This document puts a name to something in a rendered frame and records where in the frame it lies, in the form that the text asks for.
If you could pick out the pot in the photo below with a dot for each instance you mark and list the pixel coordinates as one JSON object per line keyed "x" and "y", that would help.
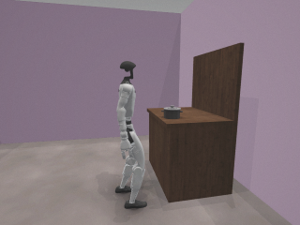
{"x": 171, "y": 114}

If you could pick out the right robot forearm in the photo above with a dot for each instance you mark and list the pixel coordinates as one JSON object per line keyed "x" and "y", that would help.
{"x": 121, "y": 118}

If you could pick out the robot right hand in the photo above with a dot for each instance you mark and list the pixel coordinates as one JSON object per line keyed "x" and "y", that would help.
{"x": 125, "y": 145}

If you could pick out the lid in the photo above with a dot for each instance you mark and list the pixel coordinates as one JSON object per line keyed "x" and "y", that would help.
{"x": 172, "y": 109}

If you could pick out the robot torso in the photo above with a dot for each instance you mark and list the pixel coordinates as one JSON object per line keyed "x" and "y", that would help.
{"x": 129, "y": 106}

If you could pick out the table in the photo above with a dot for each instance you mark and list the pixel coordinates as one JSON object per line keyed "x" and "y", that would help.
{"x": 193, "y": 156}

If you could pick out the robot left thigh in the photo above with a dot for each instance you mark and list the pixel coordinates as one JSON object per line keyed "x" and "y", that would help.
{"x": 131, "y": 160}

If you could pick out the robot right upper arm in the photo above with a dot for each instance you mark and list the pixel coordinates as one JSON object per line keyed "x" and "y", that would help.
{"x": 125, "y": 93}

